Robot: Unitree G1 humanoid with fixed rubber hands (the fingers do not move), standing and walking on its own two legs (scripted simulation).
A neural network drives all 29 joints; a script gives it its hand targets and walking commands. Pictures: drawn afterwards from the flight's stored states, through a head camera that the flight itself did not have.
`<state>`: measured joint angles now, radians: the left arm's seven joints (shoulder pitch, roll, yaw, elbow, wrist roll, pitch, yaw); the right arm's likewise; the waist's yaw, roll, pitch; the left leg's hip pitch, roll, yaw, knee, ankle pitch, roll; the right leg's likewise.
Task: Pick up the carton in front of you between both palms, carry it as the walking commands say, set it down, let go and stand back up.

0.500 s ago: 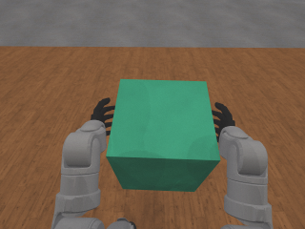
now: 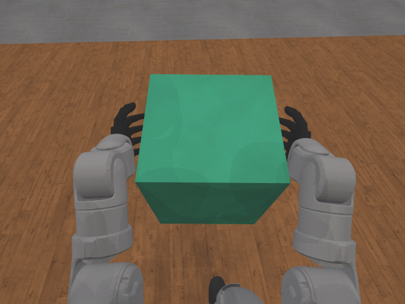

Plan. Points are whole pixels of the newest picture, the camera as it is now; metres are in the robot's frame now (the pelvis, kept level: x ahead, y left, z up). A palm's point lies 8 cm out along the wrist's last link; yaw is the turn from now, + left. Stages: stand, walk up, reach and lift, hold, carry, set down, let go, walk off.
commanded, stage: carry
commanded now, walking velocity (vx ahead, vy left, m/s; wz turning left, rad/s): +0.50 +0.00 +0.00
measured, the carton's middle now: (208, 158) +0.38 -0.02 +0.04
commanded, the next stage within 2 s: none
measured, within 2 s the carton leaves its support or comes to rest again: neither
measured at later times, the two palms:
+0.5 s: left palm (130, 57) +0.69 +0.17 +0.05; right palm (242, 56) +0.71 -0.13 +0.05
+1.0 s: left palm (154, 12) +1.02 +0.14 +0.01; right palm (239, 14) +1.00 -0.16 +0.01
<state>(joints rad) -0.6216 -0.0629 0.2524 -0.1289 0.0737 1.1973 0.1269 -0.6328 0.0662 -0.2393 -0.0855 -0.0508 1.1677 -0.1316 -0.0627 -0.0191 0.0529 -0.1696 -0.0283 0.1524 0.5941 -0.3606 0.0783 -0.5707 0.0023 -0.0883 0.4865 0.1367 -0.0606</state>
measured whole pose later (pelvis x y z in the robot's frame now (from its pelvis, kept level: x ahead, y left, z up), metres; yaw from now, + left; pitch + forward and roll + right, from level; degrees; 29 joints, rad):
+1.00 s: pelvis +0.65 +0.01 -0.12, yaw +0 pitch +5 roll +0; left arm -0.59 -0.06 0.22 -0.05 0.10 1.18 0.13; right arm -0.62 0.02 -0.20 0.03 -0.02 1.14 -0.13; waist -0.09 -0.01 -0.04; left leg -0.14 -0.11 0.08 0.70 -0.44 0.11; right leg -0.53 0.05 -0.11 0.44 0.21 -0.09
